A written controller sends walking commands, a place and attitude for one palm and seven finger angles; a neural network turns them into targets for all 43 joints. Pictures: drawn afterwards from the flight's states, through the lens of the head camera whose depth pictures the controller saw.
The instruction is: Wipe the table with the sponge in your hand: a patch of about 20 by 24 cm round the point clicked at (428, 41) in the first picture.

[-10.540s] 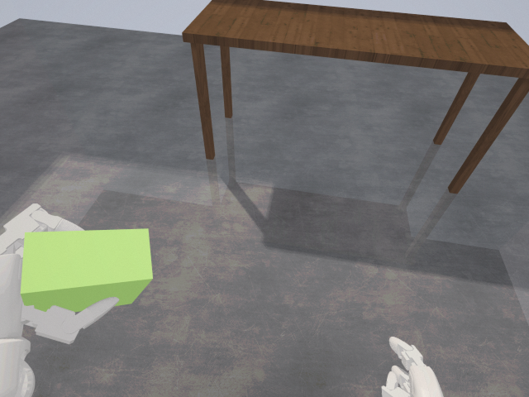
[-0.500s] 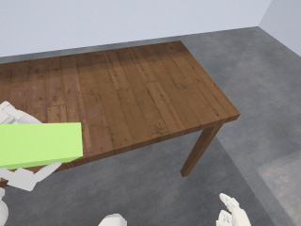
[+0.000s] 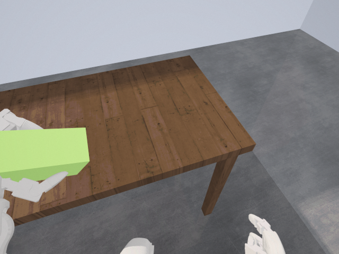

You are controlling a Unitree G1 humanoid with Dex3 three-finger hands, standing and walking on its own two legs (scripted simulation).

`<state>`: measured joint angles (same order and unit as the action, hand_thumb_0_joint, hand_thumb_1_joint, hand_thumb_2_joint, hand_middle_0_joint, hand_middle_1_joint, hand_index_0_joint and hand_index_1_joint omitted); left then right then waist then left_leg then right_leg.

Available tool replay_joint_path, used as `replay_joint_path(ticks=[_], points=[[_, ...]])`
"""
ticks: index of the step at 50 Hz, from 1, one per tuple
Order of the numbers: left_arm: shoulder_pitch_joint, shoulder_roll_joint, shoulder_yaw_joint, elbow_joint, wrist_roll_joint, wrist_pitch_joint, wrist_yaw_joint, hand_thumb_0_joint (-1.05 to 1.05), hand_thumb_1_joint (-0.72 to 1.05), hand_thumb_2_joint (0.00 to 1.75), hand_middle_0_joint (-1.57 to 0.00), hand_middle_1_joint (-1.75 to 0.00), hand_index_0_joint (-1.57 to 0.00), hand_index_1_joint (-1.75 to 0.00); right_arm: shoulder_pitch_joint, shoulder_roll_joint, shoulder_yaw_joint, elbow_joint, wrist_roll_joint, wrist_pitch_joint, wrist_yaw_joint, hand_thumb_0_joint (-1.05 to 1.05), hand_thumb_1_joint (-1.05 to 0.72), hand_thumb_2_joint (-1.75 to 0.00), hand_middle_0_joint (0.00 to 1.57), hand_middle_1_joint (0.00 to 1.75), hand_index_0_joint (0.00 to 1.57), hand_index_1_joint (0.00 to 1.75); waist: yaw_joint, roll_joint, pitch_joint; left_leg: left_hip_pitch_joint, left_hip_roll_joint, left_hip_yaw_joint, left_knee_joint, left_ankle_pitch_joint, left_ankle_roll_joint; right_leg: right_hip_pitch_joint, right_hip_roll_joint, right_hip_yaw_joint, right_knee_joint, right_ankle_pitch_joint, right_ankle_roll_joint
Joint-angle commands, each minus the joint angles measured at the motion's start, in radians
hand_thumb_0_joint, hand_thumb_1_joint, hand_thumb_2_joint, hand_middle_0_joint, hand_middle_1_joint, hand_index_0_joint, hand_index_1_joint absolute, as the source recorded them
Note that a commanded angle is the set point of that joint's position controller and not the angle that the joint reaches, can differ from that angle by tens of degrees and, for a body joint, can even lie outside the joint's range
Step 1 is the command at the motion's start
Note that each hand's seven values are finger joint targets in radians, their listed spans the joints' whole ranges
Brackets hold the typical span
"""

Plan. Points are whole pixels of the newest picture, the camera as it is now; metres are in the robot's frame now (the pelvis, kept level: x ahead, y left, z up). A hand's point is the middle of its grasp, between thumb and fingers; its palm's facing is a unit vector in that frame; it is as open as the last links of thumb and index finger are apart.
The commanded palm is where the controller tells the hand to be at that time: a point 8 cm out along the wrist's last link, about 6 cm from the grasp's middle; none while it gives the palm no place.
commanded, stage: shuffle to correct the standing spot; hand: left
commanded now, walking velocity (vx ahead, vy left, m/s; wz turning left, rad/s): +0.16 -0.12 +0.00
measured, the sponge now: (57, 156) +0.24 +0.23 +0.17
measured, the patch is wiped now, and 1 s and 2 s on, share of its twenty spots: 0.00 0.00 0.00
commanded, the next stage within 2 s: come to a stop and stand still in 0.92 s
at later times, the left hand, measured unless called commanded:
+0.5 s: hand (102, 152) +0.25 +0.15 +0.18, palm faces +0.42 -0.77 -0.48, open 10.1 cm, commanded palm +0.19 +0.18 +0.20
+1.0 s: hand (113, 141) +0.27 +0.14 +0.18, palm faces +0.39 -0.82 -0.42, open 10.1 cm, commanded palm +0.22 +0.17 +0.20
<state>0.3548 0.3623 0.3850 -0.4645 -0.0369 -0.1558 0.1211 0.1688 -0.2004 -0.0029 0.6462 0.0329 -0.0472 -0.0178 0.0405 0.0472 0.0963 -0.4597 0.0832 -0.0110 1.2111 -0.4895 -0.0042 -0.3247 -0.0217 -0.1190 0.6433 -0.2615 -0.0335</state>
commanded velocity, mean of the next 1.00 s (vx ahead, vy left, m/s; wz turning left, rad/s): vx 0.13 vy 0.06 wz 0.00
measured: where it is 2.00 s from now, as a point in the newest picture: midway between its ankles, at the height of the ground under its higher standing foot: outside the picture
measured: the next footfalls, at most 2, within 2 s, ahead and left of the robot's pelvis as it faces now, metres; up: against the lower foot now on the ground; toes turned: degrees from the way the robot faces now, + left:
left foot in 0.14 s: +0.08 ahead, +0.08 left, +0.00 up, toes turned +4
right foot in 0.44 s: +0.11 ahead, -0.22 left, +0.00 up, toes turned -6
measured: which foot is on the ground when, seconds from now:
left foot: up 0.00-0.12, down 0.14-0.46, up 0.48-0.76, down 0.78-1.00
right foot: down 0.00-0.16, up 0.18-0.42, down 0.44-1.00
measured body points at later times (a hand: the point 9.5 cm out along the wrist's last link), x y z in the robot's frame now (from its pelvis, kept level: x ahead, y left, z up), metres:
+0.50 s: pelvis +0.03 -0.11 +0.00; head +0.05 -0.13 +0.45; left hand +0.22 +0.19 +0.20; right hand +0.21 -0.31 -0.10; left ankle +0.03 +0.06 -0.70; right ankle +0.07 -0.22 -0.72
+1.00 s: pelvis +0.07 -0.11 +0.01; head +0.07 -0.11 +0.46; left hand +0.24 +0.18 +0.20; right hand +0.24 -0.36 -0.06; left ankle +0.05 -0.03 -0.71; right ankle +0.07 -0.22 -0.72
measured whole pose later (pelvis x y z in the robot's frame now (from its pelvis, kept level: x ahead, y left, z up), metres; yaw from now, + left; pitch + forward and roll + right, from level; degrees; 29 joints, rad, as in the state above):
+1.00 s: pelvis +0.07 -0.11 +0.01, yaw +1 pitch +0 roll -1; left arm 0.50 0.37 0.35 -0.47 -0.04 -0.19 0.13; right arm 0.21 -0.24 -0.04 0.59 0.03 -0.06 -0.03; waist -0.01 0.01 0.01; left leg -0.26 -0.03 0.04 0.62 -0.31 0.03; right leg -0.26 -0.03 -0.12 0.54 -0.28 -0.02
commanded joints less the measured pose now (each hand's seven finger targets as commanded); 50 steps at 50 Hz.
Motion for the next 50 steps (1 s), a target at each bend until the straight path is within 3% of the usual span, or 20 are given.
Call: replay_joint_path(ticks=[1, 5, 6, 8, 9, 10, 15, 19, 21, 23, 25, 28, 30, 34, 37, 41, 43, 46, 48, 50], points=[[-0.024, 0.183, 0.09, -0.268, -0.022, -0.06, 0.032, 0.0, 0.1, 1.3, -1.2, -1.6, -1.2, -1.6, -0.103, -0.077, -0.007, -0.204, -0.008, -0.034, -0.004, 0.0, -0.9, -0.9, 0.2, 0.3, 0.2, 0.3, -0.035, -0.167, -0.156, 0.029, 0.013, 0.025, -0.147, 0.006, 0.024, 0.029, -0.252, 0.244, -0.328, 0.062, -0.176], [-0.005, 0.203, 0.109, -0.433, -0.032, -0.093, 0.049, 0.0, 0.1, 1.3, -1.2, -1.6, -1.2, -1.6, -0.082, -0.081, -0.025, -0.224, -0.024, -0.053, -0.023, 0.0, -0.9, -0.9, 0.2, 0.3, 0.2, 0.3, -0.042, 0.005, -0.237, 0.291, -0.079, 0.113, -0.721, 0.253, 0.012, 0.051, -0.117, 0.111, -0.145, -0.028, -0.107], [0.004, 0.206, 0.117, -0.453, -0.029, -0.101, 0.055, 0.0, 0.1, 1.3, -1.2, -1.6, -1.2, -1.6, -0.066, -0.094, -0.04, -0.232, -0.028, -0.06, -0.028, 0.0, -0.9, -0.9, 0.2, 0.3, 0.2, 0.3, -0.041, 0.117, -0.238, 0.373, -0.039, 0.052, -0.798, 0.315, 0.022, 0.012, -0.078, 0.116, -0.032, 0.002, -0.085], [0.027, 0.236, 0.133, -0.485, -0.008, -0.111, 0.054, 0.0, 0.1, 1.3, -1.2, -1.6, -1.2, -1.6, -0.049, -0.124, -0.071, -0.242, -0.028, -0.054, -0.022, 0.0, -0.9, -0.9, 0.2, 0.3, 0.2, 0.3, -0.032, 0.345, -0.2, 0.521, 0.286, -0.428, -0.949, 0.49, 0.165, -0.295, 0.034, 0.066, 0.366, -0.238, -0.004], [0.01, 0.254, 0.148, -0.434, -0.001, -0.108, 0.043, 0.0, 0.1, 1.3, -1.2, -1.6, -1.2, -1.6, -0.071, -0.11, -0.064, -0.236, -0.029, -0.057, -0.013, 0.0, -0.9, -0.9, 0.2, 0.3, 0.2, 0.3, -0.03, 0.228, -0.176, 0.4, 0.336, -0.495, -0.991, 0.476, 0.252, -0.282, 0.053, 0.123, 0.566, -0.205, 0.006], [-0.038, 0.307, 0.18, -0.44, -0.01, -0.108, 0.035, 0.0, 0.1, 1.3, -1.2, -1.6, -1.2, -1.6, -0.099, -0.085, -0.041, -0.236, -0.047, -0.06, -0.016, 0.0, -0.9, -0.9, 0.2, 0.3, 0.2, 0.3, -0.052, 0.285, -0.147, 0.338, 0.33, -0.515, -1.012, 0.412, 0.225, -0.315, 0.022, 0.154, 0.632, -0.174, 0.008], [0.117, 0.188, 0.134, -0.296, -0.011, -0.085, 0.017, 0.0, 0.1, 1.3, -1.2, -1.6, -1.2, -1.6, -0.019, -0.111, -0.065, -0.208, -0.017, -0.04, -0.003, 0.0, -0.9, -0.9, 0.2, 0.3, 0.2, 0.3, -0.021, 0.195, -0.199, 0.342, 0.203, -0.065, -0.799, 0.658, 0.167, -0.245, -0.018, 0.092, 0.362, -0.105, 0.001], [0.12, 0.134, 0.079, -0.204, -0.016, -0.047, 0.009, 0.0, 0.1, 1.3, -1.2, -1.6, -1.2, -1.6, 0.011, -0.119, -0.047, -0.23, 0.003, -0.034, -0.01, 0.0, -0.9, -0.9, 0.2, 0.3, 0.2, 0.3, -0.044, 0.144, -0.218, 0.22, 0.155, 0.01, -0.724, 0.547, 0.106, 0.054, 0.034, -0.031, -0.07, 0.036, 0.023], [-0.01, 0.173, 0.084, -0.183, -0.003, -0.04, 0.017, 0.0, 0.1, 1.3, -1.2, -1.6, -1.2, -1.6, -0.013, -0.114, -0.036, -0.218, -0.001, -0.045, -0.02, 0.0, -0.9, -0.9, 0.2, 0.3, 0.2, 0.3, -0.04, 0.0, -0.238, 0.12, 0.106, 0.052, -0.544, 0.329, 0.077, 0.256, 0.029, -0.036, -0.226, 0.113, 0.03], [-0.067, 0.225, 0.089, -0.158, 0.008, -0.029, 0.035, 0.0, 0.1, 1.3, -1.2, -1.6, -1.2, -1.6, -0.033, -0.08, -0.023, -0.204, -0.005, -0.06, -0.032, 0.0, -0.9, -0.9, 0.2, 0.3, 0.2, 0.3, -0.048, -0.322, -0.241, -0.118, -0.068, 0.085, -0.135, 0.043, 0.03, 0.35, -0.226, 0.372, -0.318, 0.244, -0.111], [-0.121, 0.182, 0.039, -0.199, -0.003, -0.044, 0.025, 0.0, 0.1, 1.3, -1.2, -1.6, -1.2, -1.6, -0.051, -0.127, -0.046, -0.215, -0.001, -0.071, -0.029, 0.0, -0.9, -0.9, 0.2, 0.3, 0.2, 0.3, -0.041, -0.399, -0.186, -0.14, -0.057, -0.027, 0.074, 0.021, 0.008, 0.18, -0.338, 0.543, -0.452, 0.015, -0.157], [-0.103, 0.263, 0.126, -0.322, 0.001, -0.072, 0.031, 0.0, 0.1, 1.3, -1.2, -1.6, -1.2, -1.6, -0.114, -0.107, -0.023, -0.189, -0.005, -0.052, -0.023, 0.0, -0.9, -0.9, 0.2, 0.3, 0.2, 0.3, -0.045, -0.137, -0.104, -0.046, -0.003, -0.03, -0.023, 0.104, 0.017, -0.025, -0.336, 0.409, -0.426, -0.075, -0.185], [-0.027, 0.252, 0.147, -0.329, -0.006, -0.091, 0.043, 0.0, 0.1, 1.3, -1.2, -1.6, -1.2, -1.6, -0.108, -0.088, -0.021, -0.183, -0.017, -0.045, -0.027, 0.0, -0.9, -0.9, 0.2, 0.3, 0.2, 0.3, -0.038, -0.103, -0.159, 0.07, -0.03, 0.028, -0.27, 0.119, 0.028, 0.004, -0.272, 0.266, -0.409, -0.054, -0.143], [0.095, 0.228, 0.161, -0.319, -0.015, -0.108, 0.061, 0.0, 0.1, 1.3, -1.2, -1.6, -1.2, -1.6, -0.082, -0.078, -0.035, -0.195, -0.024, -0.074, -0.031, 0.0, -0.9, -0.9, 0.2, 0.3, 0.2, 0.3, -0.019, -0.104, -0.23, 0.205, -0.093, 0.113, -0.635, 0.182, 0.045, 0.114, -0.243, 0.253, -0.394, -0.076, -0.113], [0.12, 0.201, 0.147, -0.28, -0.013, -0.117, 0.056, 0.0, 0.1, 1.3, -1.2, -1.6, -1.2, -1.6, -0.044, -0.104, -0.059, -0.206, -0.023, -0.087, -0.036, 0.0, -0.9, -0.9, 0.2, 0.3, 0.2, 0.3, -0.029, -0.027, -0.241, 0.272, -0.074, 0.067, -0.823, 0.267, 0.057, 0.178, -0.187, 0.239, -0.29, 0.019, -0.059], [0.139, 0.198, 0.126, -0.204, -0.01, -0.104, 0.037, 0.0, 0.1, 1.3, -1.2, -1.6, -1.2, -1.6, -0.054, -0.137, -0.062, -0.218, -0.007, -0.075, -0.028, 0.0, -0.9, -0.9, 0.2, 0.3, 0.2, 0.3, -0.039, 0.126, -0.235, 0.211, 0.071, -0.114, -0.81, 0.46, 0.108, 0.182, -0.084, 0.133, -0.138, 0.155, 0.008], [0.101, 0.185, 0.099, -0.214, -0.008, -0.103, 0.032, 0.0, 0.1, 1.3, -1.2, -1.6, -1.2, -1.6, -0.054, -0.132, -0.055, -0.219, -0.006, -0.07, -0.027, 0.0, -0.9, -0.9, 0.2, 0.3, 0.2, 0.3, -0.042, 0.092, -0.188, 0.089, 0.037, -0.077, -0.771, 0.392, 0.09, 0.265, -0.106, 0.141, -0.173, 0.222, 0.001], [0.096, 0.181, 0.082, -0.206, -0.017, -0.104, 0.035, 0.0, 0.1, 1.3, -1.2, -1.6, -1.2, -1.6, -0.031, -0.145, -0.072, -0.225, -0.005, -0.067, -0.017, 0.0, -0.9, -0.9, 0.2, 0.3, 0.2, 0.3, -0.054, -0.172, -0.217, 0.056, -0.057, -0.008, -0.565, 0.342, 0.042, 0.296, -0.277, 0.34, -0.257, 0.405, -0.08], [0.059, 0.205, 0.09, -0.252, -0.022, -0.109, 0.041, 0.0, 0.1, 1.3, -1.2, -1.6, -1.2, -1.6, -0.04, -0.145, -0.069, -0.22, -0.006, -0.061, -0.008, 0.0, -0.9, -0.9, 0.2, 0.3, 0.2, 0.3, -0.057, -0.177, -0.198, 0.074, -0.047, -0.023, -0.556, 0.245, 0.03, 0.247, -0.358, 0.374, -0.265, 0.452, -0.121], [0.058, 0.206, 0.099, -0.282, -0.021, -0.113, 0.048, 0.0, 0.1, 1.3, -1.2, -1.6, -1.2, -1.6, -0.047, -0.125, -0.054, -0.217, -0.011, -0.056, -0.012, 0.0, -0.9, -0.9, 0.2, 0.3, 0.2, 0.3, -0.056, -0.148, -0.185, 0.152, -0.027, -0.034, -0.693, 0.238, 0.041, 0.176, -0.327, 0.308, -0.224, 0.327, -0.083]])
